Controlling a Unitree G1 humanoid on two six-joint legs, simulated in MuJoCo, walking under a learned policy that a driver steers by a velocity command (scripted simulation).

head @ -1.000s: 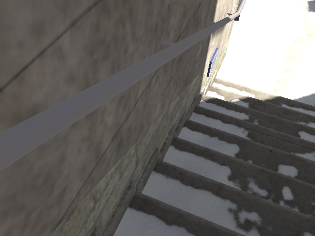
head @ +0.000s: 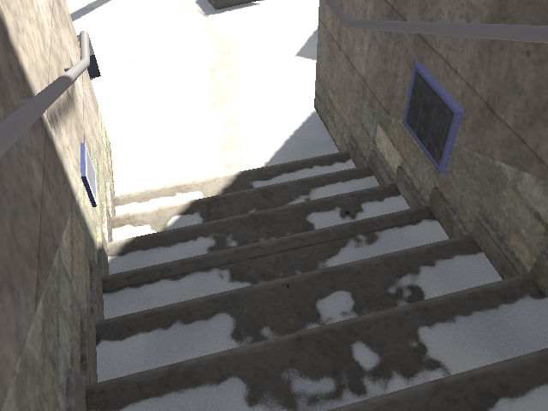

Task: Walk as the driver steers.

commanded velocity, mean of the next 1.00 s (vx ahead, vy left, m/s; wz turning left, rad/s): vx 0.50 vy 0.00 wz -0.24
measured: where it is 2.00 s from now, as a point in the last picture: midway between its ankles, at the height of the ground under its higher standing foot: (319, 303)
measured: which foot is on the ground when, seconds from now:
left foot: down 0.00-0.38, up 0.40-0.70, down 0.72-1.00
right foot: up 0.00-0.34, down 0.36-0.74, up 0.76-1.00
